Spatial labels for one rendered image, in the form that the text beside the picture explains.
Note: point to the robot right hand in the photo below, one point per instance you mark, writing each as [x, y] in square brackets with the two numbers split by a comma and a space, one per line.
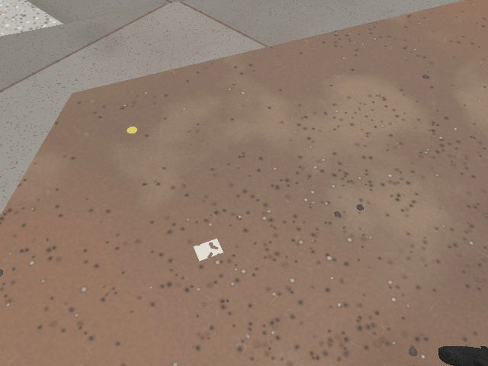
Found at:
[464, 356]

